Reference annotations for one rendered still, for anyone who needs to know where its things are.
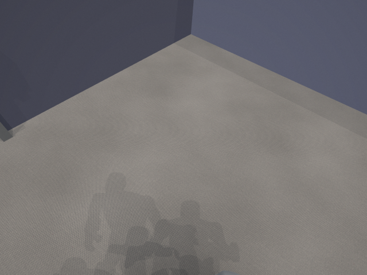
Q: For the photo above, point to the panel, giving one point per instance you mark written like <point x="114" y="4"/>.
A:
<point x="4" y="133"/>

